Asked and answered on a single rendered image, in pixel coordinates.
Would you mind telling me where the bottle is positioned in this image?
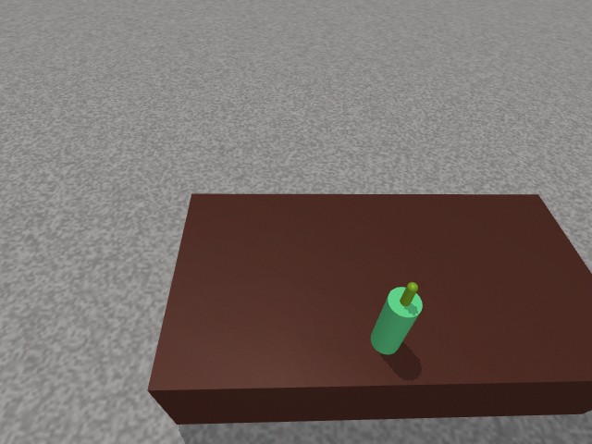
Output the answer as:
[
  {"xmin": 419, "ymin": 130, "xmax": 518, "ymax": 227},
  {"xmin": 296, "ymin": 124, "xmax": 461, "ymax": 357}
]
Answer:
[{"xmin": 371, "ymin": 282, "xmax": 423, "ymax": 354}]

